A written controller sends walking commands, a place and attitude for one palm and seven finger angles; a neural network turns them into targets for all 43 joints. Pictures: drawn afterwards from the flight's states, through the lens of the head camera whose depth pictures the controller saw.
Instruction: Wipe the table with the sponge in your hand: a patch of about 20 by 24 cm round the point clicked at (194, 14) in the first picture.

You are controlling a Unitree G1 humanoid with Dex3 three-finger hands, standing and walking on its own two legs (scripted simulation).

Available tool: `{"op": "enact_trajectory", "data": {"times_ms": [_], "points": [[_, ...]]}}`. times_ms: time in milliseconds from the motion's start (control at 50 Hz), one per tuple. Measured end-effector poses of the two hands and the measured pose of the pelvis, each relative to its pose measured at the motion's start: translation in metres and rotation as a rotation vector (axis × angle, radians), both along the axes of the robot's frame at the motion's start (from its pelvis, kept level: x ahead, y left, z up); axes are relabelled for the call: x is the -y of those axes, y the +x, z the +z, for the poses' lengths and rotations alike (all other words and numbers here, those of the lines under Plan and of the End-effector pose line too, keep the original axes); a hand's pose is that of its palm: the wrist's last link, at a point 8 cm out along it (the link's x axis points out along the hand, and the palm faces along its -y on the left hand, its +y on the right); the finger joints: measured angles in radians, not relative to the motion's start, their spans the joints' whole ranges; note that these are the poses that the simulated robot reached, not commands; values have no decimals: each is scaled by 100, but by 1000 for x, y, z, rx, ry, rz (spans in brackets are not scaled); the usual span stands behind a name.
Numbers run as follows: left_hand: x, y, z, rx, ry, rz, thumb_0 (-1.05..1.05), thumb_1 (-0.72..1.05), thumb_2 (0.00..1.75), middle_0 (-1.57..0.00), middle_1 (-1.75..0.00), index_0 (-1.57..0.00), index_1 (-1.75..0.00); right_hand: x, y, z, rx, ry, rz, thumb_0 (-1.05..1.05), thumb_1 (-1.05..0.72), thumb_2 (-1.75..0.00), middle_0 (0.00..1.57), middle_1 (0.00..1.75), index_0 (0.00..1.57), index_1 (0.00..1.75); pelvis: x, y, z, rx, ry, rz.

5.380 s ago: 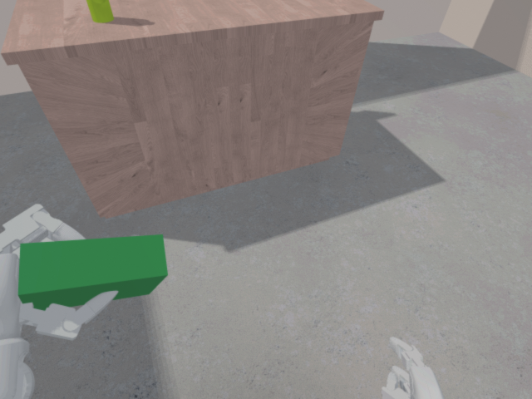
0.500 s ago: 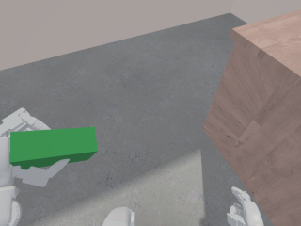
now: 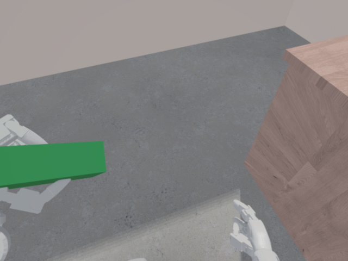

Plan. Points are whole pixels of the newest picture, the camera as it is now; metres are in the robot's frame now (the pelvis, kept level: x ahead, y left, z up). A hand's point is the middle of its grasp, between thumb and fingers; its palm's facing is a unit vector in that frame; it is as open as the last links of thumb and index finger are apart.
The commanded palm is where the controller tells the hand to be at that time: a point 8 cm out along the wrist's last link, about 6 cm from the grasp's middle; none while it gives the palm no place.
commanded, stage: turn to face it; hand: left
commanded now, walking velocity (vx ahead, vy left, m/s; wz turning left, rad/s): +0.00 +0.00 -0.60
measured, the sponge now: (69, 163) +0.22 +0.20 +0.18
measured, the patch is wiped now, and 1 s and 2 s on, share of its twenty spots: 0.00 0.00 0.00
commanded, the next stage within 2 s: none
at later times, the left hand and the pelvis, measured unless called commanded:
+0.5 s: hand (105, 169) +0.21 +0.13 +0.19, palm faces +0.16 -0.86 -0.48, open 9.0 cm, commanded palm +0.17 +0.18 +0.19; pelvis -0.06 -0.04 +0.01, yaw -16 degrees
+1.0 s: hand (209, 228) +0.16 -0.02 +0.16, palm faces -0.19 -0.86 -0.48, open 9.0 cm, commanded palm +0.12 +0.07 +0.19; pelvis -0.17 -0.07 -0.01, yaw -34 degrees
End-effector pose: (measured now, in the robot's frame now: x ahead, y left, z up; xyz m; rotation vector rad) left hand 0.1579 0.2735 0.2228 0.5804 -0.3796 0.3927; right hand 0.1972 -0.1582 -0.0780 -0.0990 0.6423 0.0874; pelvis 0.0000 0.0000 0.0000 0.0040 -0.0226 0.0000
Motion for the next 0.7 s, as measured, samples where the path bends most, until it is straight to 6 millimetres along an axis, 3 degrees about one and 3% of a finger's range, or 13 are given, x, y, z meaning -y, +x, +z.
{"op": "enact_trajectory", "data": {"times_ms": [100,200,280,360,420,480,620,700], "points": [[28,24,-21,-75,-20,-8,0,-42,103,-86,-138,-86,-137,49,-9,-18,-10,-1,-74,1,-90,-89,20,30,21,30,23,-5,-10,10,14,-43],[61,41,-41,-184,-95,-99,0,-42,103,-86,-138,-86,-137,115,-49,-10,-88,-97,-215,1,-91,-89,20,30,20,30,36,-16,1,-9,54,-115],[89,43,-28,-165,-55,-229,0,-42,103,-86,-138,-86,-137,158,-89,0,-137,-179,-320,1,-91,-89,20,30,20,30,44,-25,6,-26,61,-155],[100,38,-6,-90,21,-309,0,-42,103,-86,-138,-86,-137,184,-128,6,-176,-222,-407,1,-91,-89,19,30,20,30,46,-36,7,-43,61,-205],[98,34,0,-69,46,-316,0,-42,103,-86,-138,-86,-137,190,-153,7,-194,-220,-455,1,-91,-90,19,30,19,29,45,-45,7,-50,60,-238],[93,29,-7,-83,18,-306,0,-41,103,-86,-138,-86,-137,185,-173,8,-203,-202,-479,1,-91,-90,19,30,19,29,42,-56,7,-53,65,-273],[100,8,-35,-113,-78,-378,0,-41,103,-86,-138,-86,-137,152,-212,4,-192,-171,-470,1,-91,-89,19,30,19,30,30,-91,0,-29,58,-341],[113,-4,-25,-90,-26,-420,0,-41,103,-86,-137,-86,-137,132,-234,-3,-166,-92,-501,1,-91,-89,19,30,20,30,33,-105,1,6,32,-391]]}}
